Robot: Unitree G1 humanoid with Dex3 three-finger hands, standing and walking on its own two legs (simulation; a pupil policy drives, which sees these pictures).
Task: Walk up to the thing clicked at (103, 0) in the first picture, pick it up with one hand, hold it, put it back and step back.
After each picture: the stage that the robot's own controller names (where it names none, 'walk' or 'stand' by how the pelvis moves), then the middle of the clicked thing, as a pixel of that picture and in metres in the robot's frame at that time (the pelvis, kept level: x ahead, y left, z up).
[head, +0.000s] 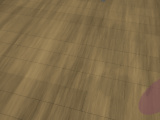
stand; out of the picture +2.34 -0.35 -0.72
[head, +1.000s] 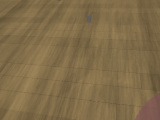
walk; (89, 18) +2.22 +0.04 -0.69
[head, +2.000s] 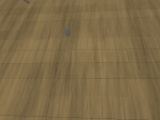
walk; (67, 31) +1.54 +0.30 -0.71
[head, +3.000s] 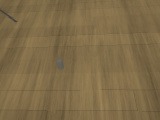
walk; (59, 64) +1.02 +0.31 -0.72
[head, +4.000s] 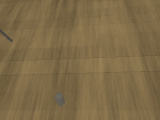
walk; (59, 99) +0.64 +0.29 -0.72
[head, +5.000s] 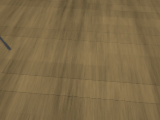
walk; out of the picture +0.40 +0.18 -0.70
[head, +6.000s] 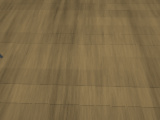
stand; out of the picture +0.31 +0.21 -0.72
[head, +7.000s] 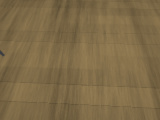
stand; out of the picture +0.30 +0.21 -0.72
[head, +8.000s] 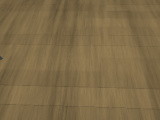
stand; out of the picture +0.31 +0.22 -0.73
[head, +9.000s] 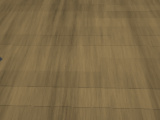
stand; out of the picture +0.30 +0.23 -0.73
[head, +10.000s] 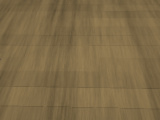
go down; out of the picture +0.30 +0.23 -0.73
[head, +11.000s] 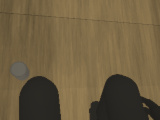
go down; (20, 71) +0.38 +0.24 -0.32
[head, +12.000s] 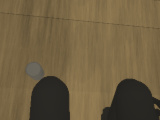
approach; (35, 71) +0.37 +0.23 -0.31
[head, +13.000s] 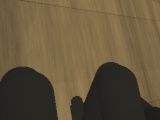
close in; out of the picture +0.36 +0.26 -0.22
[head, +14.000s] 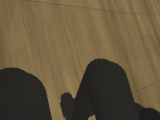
close; out of the picture +0.36 +0.27 -0.22
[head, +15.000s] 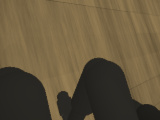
lift; out of the picture +0.35 +0.27 -0.22
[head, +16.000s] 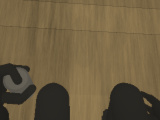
lift; (21, 85) +0.30 +0.22 -0.05
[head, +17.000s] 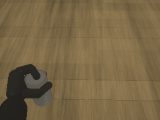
hold; (39, 88) +0.32 +0.16 +0.03
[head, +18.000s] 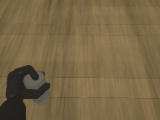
hold; (38, 88) +0.33 +0.17 +0.01
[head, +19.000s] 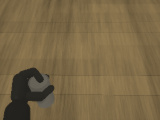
hold; (42, 91) +0.32 +0.16 -0.01
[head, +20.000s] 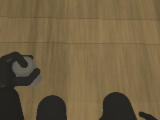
crouch; (28, 72) +0.37 +0.20 -0.09
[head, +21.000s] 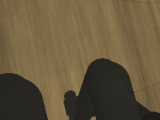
lower; out of the picture +0.38 +0.28 -0.22
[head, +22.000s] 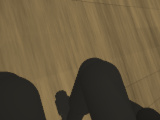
lower; out of the picture +0.38 +0.29 -0.22
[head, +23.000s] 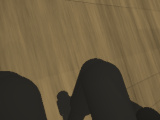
lower; out of the picture +0.38 +0.29 -0.22
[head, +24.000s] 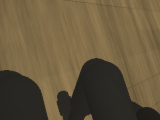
lower; out of the picture +0.38 +0.29 -0.22
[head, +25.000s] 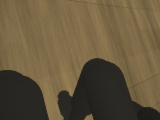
loosen; out of the picture +0.37 +0.29 -0.22
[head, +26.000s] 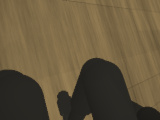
withdraw; out of the picture +0.36 +0.27 -0.22
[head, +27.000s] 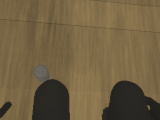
walk; (42, 74) +0.39 +0.21 -0.34
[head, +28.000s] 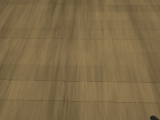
stand; out of the picture +0.31 +0.19 -0.66
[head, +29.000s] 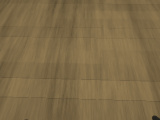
stand; out of the picture +0.33 +0.20 -0.66
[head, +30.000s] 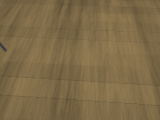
stand; out of the picture +0.33 +0.19 -0.70
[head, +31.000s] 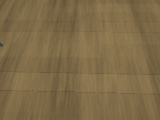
walk; out of the picture +0.35 +0.19 -0.71
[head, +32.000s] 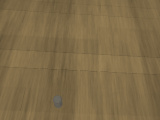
walk; (57, 101) +0.48 +0.17 -0.71
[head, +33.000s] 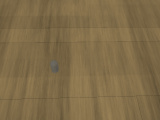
walk; (54, 66) +0.76 +0.26 -0.70
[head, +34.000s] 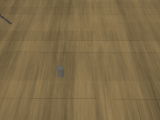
stand; (60, 71) +0.94 +0.23 -0.71
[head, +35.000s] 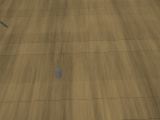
stand; (58, 72) +0.94 +0.25 -0.72
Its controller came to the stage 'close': yes
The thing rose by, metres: 0.71
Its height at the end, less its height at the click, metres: +0.00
